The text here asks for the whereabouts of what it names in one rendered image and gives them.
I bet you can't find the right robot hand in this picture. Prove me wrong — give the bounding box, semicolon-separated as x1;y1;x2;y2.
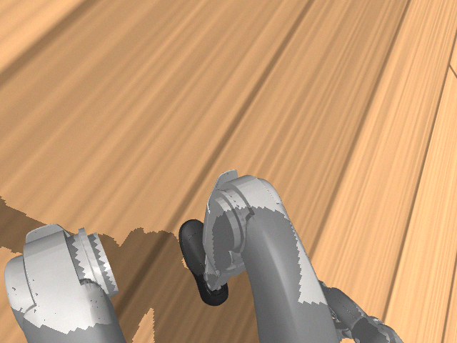
319;280;368;342

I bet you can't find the right robot foot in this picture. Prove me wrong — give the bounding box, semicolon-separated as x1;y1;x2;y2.
179;219;229;306

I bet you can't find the right robot arm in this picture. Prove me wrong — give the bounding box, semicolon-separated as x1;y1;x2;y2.
351;316;403;343

